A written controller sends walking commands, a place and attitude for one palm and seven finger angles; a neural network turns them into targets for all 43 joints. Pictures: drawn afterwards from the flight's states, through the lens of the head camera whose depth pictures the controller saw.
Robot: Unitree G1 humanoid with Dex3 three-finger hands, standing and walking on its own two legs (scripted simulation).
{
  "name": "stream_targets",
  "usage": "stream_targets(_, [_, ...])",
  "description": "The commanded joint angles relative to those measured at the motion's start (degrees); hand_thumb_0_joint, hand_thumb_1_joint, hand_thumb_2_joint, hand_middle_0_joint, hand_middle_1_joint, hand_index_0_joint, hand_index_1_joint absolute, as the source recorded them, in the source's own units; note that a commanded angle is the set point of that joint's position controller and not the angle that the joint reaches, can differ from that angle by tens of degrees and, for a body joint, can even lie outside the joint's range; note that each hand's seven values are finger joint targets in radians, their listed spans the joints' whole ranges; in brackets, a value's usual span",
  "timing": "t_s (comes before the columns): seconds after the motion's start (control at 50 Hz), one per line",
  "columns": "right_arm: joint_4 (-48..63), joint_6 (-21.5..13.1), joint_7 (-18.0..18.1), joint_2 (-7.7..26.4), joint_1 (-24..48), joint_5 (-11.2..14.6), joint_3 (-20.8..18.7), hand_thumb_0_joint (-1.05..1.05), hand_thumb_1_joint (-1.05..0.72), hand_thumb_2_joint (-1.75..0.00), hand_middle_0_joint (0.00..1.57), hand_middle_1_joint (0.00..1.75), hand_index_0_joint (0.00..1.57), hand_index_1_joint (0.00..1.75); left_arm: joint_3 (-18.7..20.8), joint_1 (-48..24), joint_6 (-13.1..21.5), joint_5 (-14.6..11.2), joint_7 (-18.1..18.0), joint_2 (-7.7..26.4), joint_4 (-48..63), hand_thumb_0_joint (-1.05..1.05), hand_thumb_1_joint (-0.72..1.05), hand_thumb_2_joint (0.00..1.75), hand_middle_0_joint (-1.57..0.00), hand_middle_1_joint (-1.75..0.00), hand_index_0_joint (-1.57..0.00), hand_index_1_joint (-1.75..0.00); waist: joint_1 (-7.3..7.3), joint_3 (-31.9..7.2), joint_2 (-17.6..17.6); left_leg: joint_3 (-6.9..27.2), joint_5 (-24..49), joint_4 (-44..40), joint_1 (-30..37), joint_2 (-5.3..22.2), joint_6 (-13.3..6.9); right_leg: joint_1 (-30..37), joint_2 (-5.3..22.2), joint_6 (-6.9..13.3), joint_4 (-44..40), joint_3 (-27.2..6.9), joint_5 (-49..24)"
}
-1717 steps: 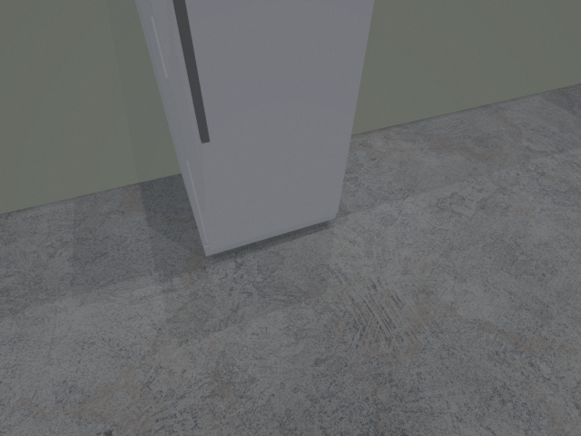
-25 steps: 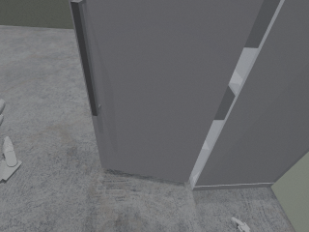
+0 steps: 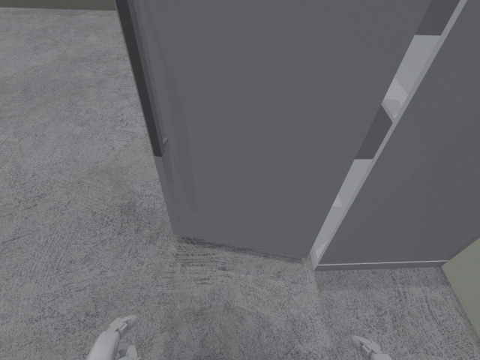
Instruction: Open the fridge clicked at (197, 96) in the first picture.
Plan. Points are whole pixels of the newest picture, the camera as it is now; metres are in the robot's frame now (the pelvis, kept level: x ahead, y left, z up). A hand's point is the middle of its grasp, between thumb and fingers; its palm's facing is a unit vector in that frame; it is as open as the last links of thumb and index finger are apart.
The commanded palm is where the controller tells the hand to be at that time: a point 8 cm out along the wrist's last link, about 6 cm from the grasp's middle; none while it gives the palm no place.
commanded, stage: let the arm hang, fingers relaxed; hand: left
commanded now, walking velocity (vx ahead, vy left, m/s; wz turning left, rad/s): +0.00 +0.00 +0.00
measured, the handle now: (147, 76) +0.67 +0.24 +0.12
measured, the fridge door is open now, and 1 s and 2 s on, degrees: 77 77 77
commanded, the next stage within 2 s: look to check the result in 0.86 s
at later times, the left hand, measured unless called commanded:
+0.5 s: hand out of the picture +0.03 +0.20 -0.16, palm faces +0.01 -0.98 -0.22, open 7.3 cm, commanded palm none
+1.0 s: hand out of the picture +0.06 +0.19 -0.16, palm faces +0.01 -0.98 -0.21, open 7.4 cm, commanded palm none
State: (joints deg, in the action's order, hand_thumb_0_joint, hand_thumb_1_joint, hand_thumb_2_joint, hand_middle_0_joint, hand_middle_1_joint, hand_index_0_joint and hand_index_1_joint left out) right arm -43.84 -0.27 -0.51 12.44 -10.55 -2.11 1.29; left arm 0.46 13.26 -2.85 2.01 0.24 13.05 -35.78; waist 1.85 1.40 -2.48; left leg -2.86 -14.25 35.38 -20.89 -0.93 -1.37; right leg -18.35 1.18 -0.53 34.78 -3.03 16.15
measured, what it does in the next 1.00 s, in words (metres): stands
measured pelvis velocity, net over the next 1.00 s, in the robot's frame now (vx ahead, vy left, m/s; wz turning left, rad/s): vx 0.05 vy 0.01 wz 0.01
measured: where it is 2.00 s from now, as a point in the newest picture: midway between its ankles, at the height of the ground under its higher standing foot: outside the picture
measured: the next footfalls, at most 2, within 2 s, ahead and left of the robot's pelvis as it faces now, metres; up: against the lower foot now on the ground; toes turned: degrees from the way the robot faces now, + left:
none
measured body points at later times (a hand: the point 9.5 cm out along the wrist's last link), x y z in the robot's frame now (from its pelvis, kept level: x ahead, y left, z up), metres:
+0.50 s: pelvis +0.04 +0.01 +0.02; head +0.06 +0.01 +0.47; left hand +0.03 +0.25 -0.14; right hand +0.04 -0.21 -0.14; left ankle +0.05 +0.11 -0.72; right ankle +0.02 -0.13 -0.72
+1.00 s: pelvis +0.05 +0.01 +0.02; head +0.06 +0.01 +0.47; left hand +0.06 +0.24 -0.14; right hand +0.06 -0.22 -0.14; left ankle +0.05 +0.11 -0.72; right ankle +0.02 -0.13 -0.72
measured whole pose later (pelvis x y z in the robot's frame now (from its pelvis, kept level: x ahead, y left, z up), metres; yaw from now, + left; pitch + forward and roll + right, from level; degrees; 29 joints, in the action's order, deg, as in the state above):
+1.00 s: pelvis +0.05 +0.01 +0.02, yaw +0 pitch -1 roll +0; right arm -63.9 0.1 1.3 9.7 -14.0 -1.3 0.1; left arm 0.4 13.2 0.4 0.9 -1.4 10.4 -64.9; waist 0.4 2.6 -0.4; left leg -1.9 -12.5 23.4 -10.1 -0.9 -1.5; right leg -7.4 1.1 -1.5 22.7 -2.2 14.5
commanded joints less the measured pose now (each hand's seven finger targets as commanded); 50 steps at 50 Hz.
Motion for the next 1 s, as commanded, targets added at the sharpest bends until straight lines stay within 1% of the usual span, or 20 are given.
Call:
stream_targets(0.0, [-0.51,1.15,0.41,4.99,-3.35,0.71,-2.86,0.00,-0.90,-0.90,0.20,0.30,0.20,0.30,1.63,-0.96,2.82,-0.42,-0.52,11.41,-4.32,0.00,0.90,0.90,-0.20,-0.30,-0.20,-0.30,0.44,-0.67,-2.26,3.05,-7.22,0.80,5.32,0.30,0.49,-7.10,9.94,7.47,-21.69,-13.74,19.70])
stream_targets(0.02, [-2.22,1.23,0.62,4.90,-4.26,0.70,-2.99,0.00,-0.90,-0.90,0.20,0.30,0.20,0.30,1.34,-2.12,3.02,-0.59,-0.74,9.96,-6.75,0.00,0.90,0.90,-0.20,-0.30,-0.20,-0.30,0.59,0.86,-5.11,3.23,-3.94,0.89,6.03,0.72,0.38,-7.34,9.08,7.51,-21.60,-12.47,15.94])
stream_targets(0.04, [-3.83,1.07,0.76,4.76,-5.52,0.80,-3.02,0.00,-0.90,-0.90,0.20,0.30,0.20,0.30,1.13,-2.54,3.02,-0.72,-0.84,8.91,-9.04,0.00,0.90,0.90,-0.20,-0.30,-0.20,-0.30,1.26,0.42,-5.63,3.91,-0.75,-1.47,8.57,1.57,0.24,-6.97,7.33,6.78,-19.52,-9.32,10.11])
stream_targets(0.06, [-4.98,0.67,1.04,3.84,-6.75,0.37,-3.15,0.00,-0.90,-0.90,0.20,0.30,0.20,0.30,2.13,-1.39,3.19,-0.54,-1.09,5.68,-10.22,0.00,0.90,0.90,-0.20,-0.30,-0.20,-0.30,1.17,-1.98,-0.69,5.26,1.73,-5.28,10.46,2.74,0.03,-4.82,6.17,5.82,-16.34,-6.59,4.53])
stream_targets(0.08, [-6.39,0.45,1.18,4.11,-6.60,0.36,-3.04,0.00,-0.90,-0.90,0.20,0.30,0.20,0.30,1.72,-0.47,2.98,-0.80,-1.19,5.38,-11.93,0.00,0.90,0.90,-0.20,-0.30,-0.20,-0.30,0.60,-2.59,6.92,7.14,1.69,-8.96,10.82,4.52,-0.31,-3.61,4.38,4.52,-14.16,-4.58,3.98])
stream_targets(0.1, [-7.30,0.23,1.40,4.45,-6.03,0.35,-2.93,0.00,-0.90,-0.90,0.20,0.30,0.20,0.30,1.59,0.74,2.70,-1.10,-1.16,5.14,-13.51,0.00,0.90,0.90,-0.20,-0.30,-0.20,-0.30,-0.54,-2.22,12.32,9.88,0.08,-12.56,7.75,6.17,-1.13,-0.16,2.62,3.36,-12.48,-2.49,2.31])
stream_targets(0.12, [-8.15,0.14,1.62,4.85,-5.62,0.41,-2.82,0.00,-0.90,-0.90,0.20,0.30,0.20,0.30,1.45,2.03,2.62,-1.20,-1.13,5.28,-15.37,0.00,0.90,0.90,-0.20,-0.30,-0.20,-0.30,-1.55,-2.09,12.57,11.32,-1.71,-15.03,4.74,7.13,-1.75,3.82,1.80,2.86,-11.71,-1.19,0.01])
stream_targets(0.14, [-8.37,0.08,1.84,5.43,-5.34,0.66,-2.98,0.00,-0.90,-0.90,0.20,0.30,0.20,0.30,1.39,3.19,2.69,-1.19,-1.13,5.53,-16.78,0.00,0.90,0.90,-0.20,-0.30,-0.20,-0.30,-2.27,-1.78,9.60,11.29,-0.71,-15.37,3.61,7.26,-1.96,6.17,1.85,2.80,-11.81,-0.83,-2.48])
stream_targets(0.16, [-9.31,-0.05,1.98,5.08,-5.85,0.78,-2.99,0.00,-0.90,-0.90,0.20,0.30,0.20,0.30,1.14,3.71,2.80,-1.27,-1.14,5.10,-18.48,0.00,0.90,0.90,-0.20,-0.30,-0.20,-0.30,-2.30,-2.63,6.11,10.42,0.46,-15.23,4.41,6.97,-1.89,7.47,2.26,2.87,-12.31,-0.78,-4.23])
stream_targets(0.18, [-10.22,-0.17,2.10,5.14,-6.72,0.92,-2.99,0.00,-0.90,-0.90,0.20,0.30,0.20,0.30,0.87,3.92,2.92,-1.35,-1.19,4.86,-19.60,0.00,0.90,0.90,-0.20,-0.30,-0.20,-0.30,-2.10,-3.42,4.28,9.75,2.17,-14.85,5.81,6.67,-1.80,7.95,2.66,2.92,-12.69,-1.01,-5.55])
stream_targets(0.2, [-11.16,-0.33,2.21,5.05,-7.67,1.02,-2.93,0.00,-0.90,-0.90,0.20,0.30,0.20,0.30,0.79,3.84,3.02,-1.41,-1.25,4.74,-20.64,0.00,0.90,0.90,-0.20,-0.30,-0.20,-0.30,-1.90,-4.04,3.94,9.30,4.37,-14.72,7.14,6.67,-1.78,8.30,2.92,2.85,-12.70,-0.91,-6.75])
stream_targets(0.24, [-12.64,-0.45,2.36,4.59,-8.11,1.19,-2.84,0.00,-0.90,-0.90,0.20,0.30,0.20,0.30,0.66,4.16,3.05,-1.43,-1.38,4.92,-22.27,0.00,0.90,0.90,-0.20,-0.30,-0.20,-0.30,-2.13,-2.99,5.51,8.70,7.69,-14.81,8.49,6.60,-1.80,7.84,3.02,2.82,-12.64,-0.82,-7.93])
stream_targets(0.36, [-15.42,-0.22,2.38,3.70,-9.16,1.29,-2.70,0.00,-0.90,-0.90,0.20,0.30,0.20,0.30,0.26,4.87,3.11,-1.39,-1.74,4.66,-25.86,0.00,0.90,0.90,-0.20,-0.30,-0.20,-0.30,-1.82,-0.38,2.14,7.61,5.63,-15.92,9.15,6.27,-1.64,7.10,3.63,2.64,-14.26,-0.82,-6.49])
stream_targets(0.42, [-16.30,-0.23,2.37,3.54,-9.14,1.21,-2.66,0.00,-0.90,-0.90,0.20,0.30,0.20,0.30,0.23,4.37,3.22,-1.36,-1.89,4.20,-26.74,0.00,0.90,0.90,-0.20,-0.30,-0.20,-0.30,-1.59,0.37,2.66,7.44,5.83,-16.23,9.61,6.21,-1.52,6.80,3.56,2.49,-14.40,-1.05,-6.64])
stream_targets(0.46, [-16.67,-0.38,2.34,3.02,-8.95,1.25,-2.57,0.00,-0.90,-0.90,0.20,0.30,0.20,0.30,0.30,4.42,3.36,-1.31,-2.01,4.05,-27.09,0.00,0.90,0.90,-0.20,-0.30,-0.20,-0.30,-1.64,0.30,2.05,6.83,8.42,-15.82,10.22,6.17,-1.43,7.12,3.87,2.33,-14.10,-0.86,-8.52])
stream_targets(0.56, [-17.40,-0.44,2.37,2.73,-7.75,1.16,-2.52,0.00,-0.90,-0.90,0.20,0.30,0.20,0.30,0.37,3.65,3.47,-1.22,-2.15,3.42,-27.39,0.00,0.90,0.90,-0.20,-0.30,-0.20,-0.30,-1.58,1.83,2.35,6.53,9.94,-15.94,10.50,6.02,-1.22,6.77,4.01,2.08,-14.48,-1.04,-9.28])
stream_targets(0.64, [-17.47,-0.38,2.41,2.81,-7.05,1.11,-2.52,0.00,-0.90,-0.90,0.20,0.30,0.20,0.30,0.48,3.39,3.43,-1.15,-2.13,3.07,-27.57,0.00,0.90,0.90,-0.20,-0.30,-0.20,-0.30,-1.70,2.79,3.99,6.67,8.83,-16.49,10.30,5.97,-1.18,6.52,3.70,2.09,-14.97,-1.41,-8.24])
stream_targets(0.78, [-17.60,-0.44,2.41,3.47,-6.34,1.05,-2.50,0.00,-0.90,-0.90,0.20,0.30,0.20,0.30,0.63,2.45,3.57,-1.31,-1.98,3.59,-27.23,0.00,0.90,0.90,-0.20,-0.30,-0.20,-0.30,-1.54,1.71,2.79,6.58,9.60,-16.61,11.33,6.20,-1.02,7.50,3.84,2.02,-15.39,-1.47,-9.08])
stream_targets(0.88, [-17.79,-0.59,2.49,4.14,-6.00,1.09,-2.64,0.00,-0.90,-0.90,0.20,0.30,0.20,0.30,0.85,2.23,3.83,-1.38,-2.05,4.24,-27.21,0.00,0.90,0.90,-0.20,-0.30,-0.20,-0.30,-1.58,0.03,2.50,6.51,12.78,-15.73,12.67,6.15,-1.06,8.74,4.11,2.08,-15.30,-1.58,-11.87])
stream_targets(0.98, [-18.18,-0.41,2.50,4.11,-5.93,1.13,-2.65,0.00,-0.90,-0.90,0.20,0.30,0.20,0.30,0.84,2.05,3.76,-1.39,-2.05,4.32,-27.48,0.00,0.90,0.90,-0.20,-0.30,-0.20,-0.30,-1.46,1.09,2.65,6.31,11.36,-16.13,12.55,6.22,-0.96,8.46,4.15,2.16,-15.89,-1.52,-10.88])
